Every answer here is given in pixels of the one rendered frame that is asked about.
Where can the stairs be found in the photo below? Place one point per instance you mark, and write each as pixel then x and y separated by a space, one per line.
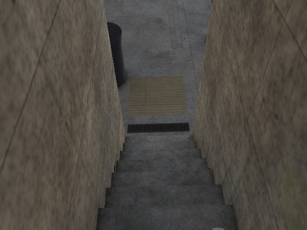
pixel 161 182

